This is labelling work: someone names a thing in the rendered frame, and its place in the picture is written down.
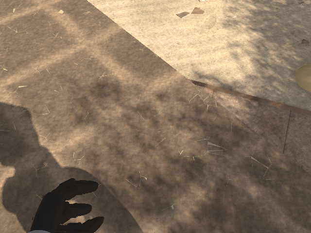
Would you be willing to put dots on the left robot hand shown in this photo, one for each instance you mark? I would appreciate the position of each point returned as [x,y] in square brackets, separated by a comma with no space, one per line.
[54,210]

